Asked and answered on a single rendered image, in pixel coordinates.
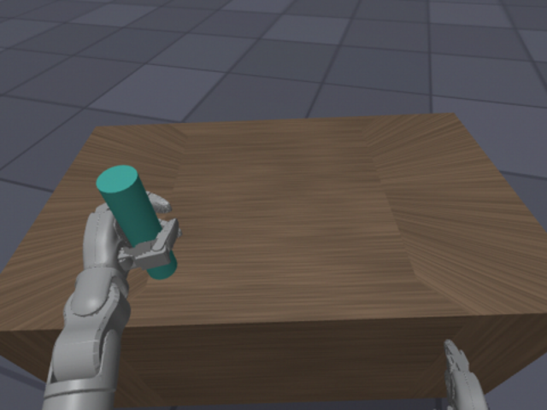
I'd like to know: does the left robot hand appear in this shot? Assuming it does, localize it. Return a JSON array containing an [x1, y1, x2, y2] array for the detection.
[[83, 191, 182, 279]]

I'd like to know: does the left robot arm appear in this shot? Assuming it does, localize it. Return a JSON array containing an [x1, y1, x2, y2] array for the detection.
[[42, 266, 131, 410]]

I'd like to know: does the right robot hand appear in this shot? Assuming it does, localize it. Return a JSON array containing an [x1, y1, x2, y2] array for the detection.
[[433, 339, 488, 410]]

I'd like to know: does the can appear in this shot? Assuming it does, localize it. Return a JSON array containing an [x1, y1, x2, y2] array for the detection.
[[96, 165, 177, 279]]

